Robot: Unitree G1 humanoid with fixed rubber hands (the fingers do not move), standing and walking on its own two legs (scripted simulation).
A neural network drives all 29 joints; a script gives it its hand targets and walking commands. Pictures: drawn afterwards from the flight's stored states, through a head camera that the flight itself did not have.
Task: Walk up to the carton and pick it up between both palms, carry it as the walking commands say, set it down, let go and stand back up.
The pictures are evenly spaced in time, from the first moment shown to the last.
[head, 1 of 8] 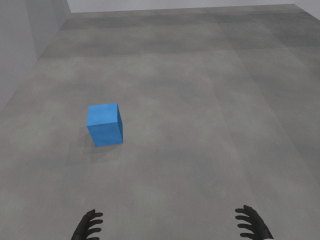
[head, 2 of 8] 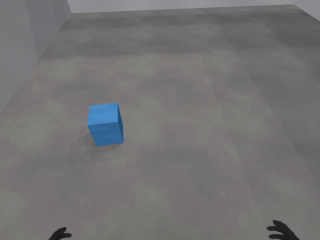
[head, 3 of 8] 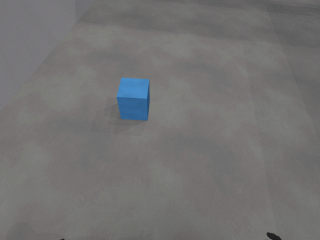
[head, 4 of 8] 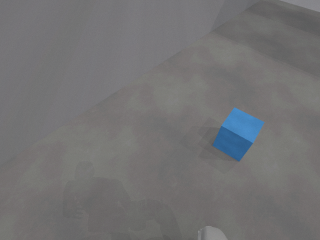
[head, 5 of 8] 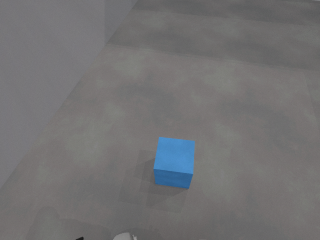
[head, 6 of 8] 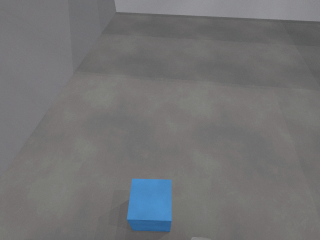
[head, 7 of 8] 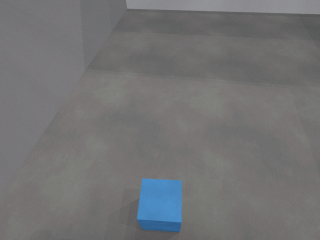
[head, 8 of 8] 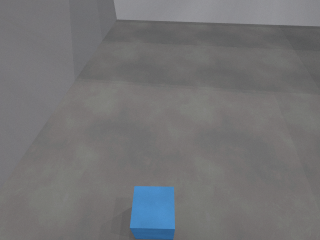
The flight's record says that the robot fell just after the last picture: no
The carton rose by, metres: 0.00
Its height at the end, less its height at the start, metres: +0.00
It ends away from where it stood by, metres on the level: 0.00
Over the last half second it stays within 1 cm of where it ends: yes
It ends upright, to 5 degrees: yes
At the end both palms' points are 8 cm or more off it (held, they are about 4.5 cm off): yes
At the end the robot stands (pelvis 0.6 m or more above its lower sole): yes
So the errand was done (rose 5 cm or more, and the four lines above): no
